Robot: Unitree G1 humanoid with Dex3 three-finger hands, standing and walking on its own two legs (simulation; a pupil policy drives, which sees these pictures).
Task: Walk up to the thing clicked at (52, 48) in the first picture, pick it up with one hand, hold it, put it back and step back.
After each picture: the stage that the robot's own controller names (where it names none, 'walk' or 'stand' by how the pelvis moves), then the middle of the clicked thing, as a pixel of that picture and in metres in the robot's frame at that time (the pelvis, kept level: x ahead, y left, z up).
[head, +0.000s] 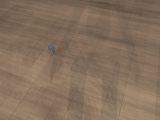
stand; (51, 50) +1.28 +0.38 -0.72
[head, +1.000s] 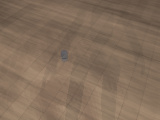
walk; (64, 55) +1.19 +0.19 -0.70
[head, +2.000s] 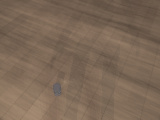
walk; (57, 89) +0.73 +0.21 -0.71
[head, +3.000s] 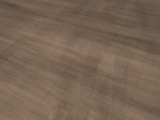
walk; out of the picture +0.48 +0.26 -0.69
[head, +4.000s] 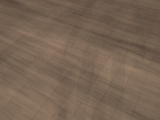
stand; out of the picture +0.39 +0.22 -0.72
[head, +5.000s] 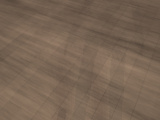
stand; out of the picture +0.37 +0.22 -0.72
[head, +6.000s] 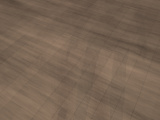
stand; out of the picture +0.39 +0.22 -0.73
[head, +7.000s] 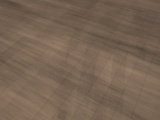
stand; out of the picture +0.38 +0.22 -0.73
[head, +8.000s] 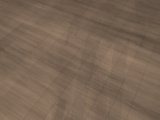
go down; out of the picture +0.39 +0.22 -0.72
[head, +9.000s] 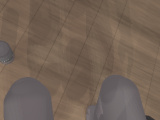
go down; (3, 53) +0.45 +0.28 -0.28
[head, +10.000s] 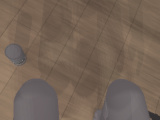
close in; (16, 55) +0.44 +0.28 -0.29
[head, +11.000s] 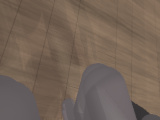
close in; out of the picture +0.42 +0.32 -0.22
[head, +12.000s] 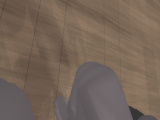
close; out of the picture +0.42 +0.33 -0.22
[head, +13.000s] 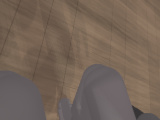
lift; out of the picture +0.38 +0.29 -0.22
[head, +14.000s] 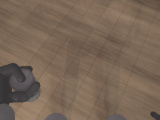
lift; (26, 86) +0.33 +0.20 -0.02
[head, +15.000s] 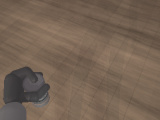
hold; (37, 91) +0.33 +0.18 -0.01
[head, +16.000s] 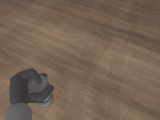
crouch; (42, 92) +0.33 +0.16 -0.01
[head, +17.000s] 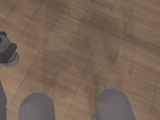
crouch; (4, 52) +0.45 +0.25 -0.10
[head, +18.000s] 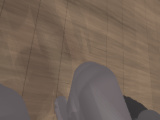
lower; out of the picture +0.41 +0.33 -0.23
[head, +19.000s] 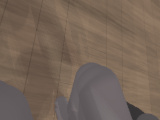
lower; out of the picture +0.41 +0.33 -0.23
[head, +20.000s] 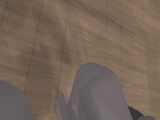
lower; out of the picture +0.41 +0.33 -0.23
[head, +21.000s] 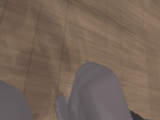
lower; out of the picture +0.41 +0.33 -0.23
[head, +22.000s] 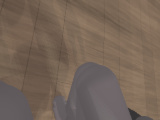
open; out of the picture +0.42 +0.32 -0.23
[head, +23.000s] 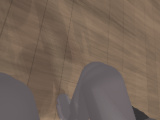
stand; out of the picture +0.41 +0.32 -0.23
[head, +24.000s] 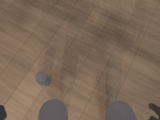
walk; (43, 80) +0.45 +0.25 -0.47
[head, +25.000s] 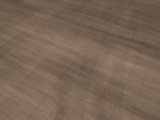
stand; out of the picture +0.39 +0.22 -0.66
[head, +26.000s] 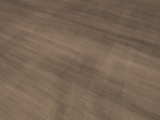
stand; out of the picture +0.40 +0.22 -0.67
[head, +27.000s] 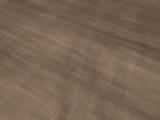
stand; out of the picture +0.40 +0.20 -0.71
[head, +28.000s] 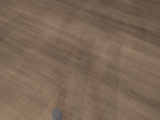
walk; (57, 115) +0.44 +0.18 -0.70
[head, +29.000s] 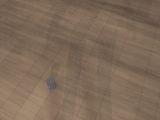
walk; (51, 84) +0.66 +0.25 -0.70
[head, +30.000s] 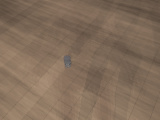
stand; (67, 61) +1.01 +0.21 -0.69
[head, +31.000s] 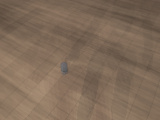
stand; (64, 68) +1.01 +0.21 -0.72
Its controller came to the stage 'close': yes
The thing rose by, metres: 0.71
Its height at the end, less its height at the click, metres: +0.00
